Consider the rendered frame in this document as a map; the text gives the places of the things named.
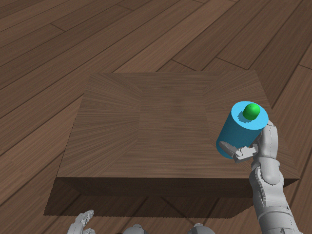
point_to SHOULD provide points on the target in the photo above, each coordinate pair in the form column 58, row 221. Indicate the left robot hand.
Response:
column 80, row 222

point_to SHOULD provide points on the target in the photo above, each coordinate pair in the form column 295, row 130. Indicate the bottle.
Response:
column 244, row 123

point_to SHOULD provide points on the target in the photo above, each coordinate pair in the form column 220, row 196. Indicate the right robot arm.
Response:
column 272, row 210

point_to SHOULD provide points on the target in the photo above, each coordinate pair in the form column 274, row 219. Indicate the right robot hand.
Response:
column 265, row 145

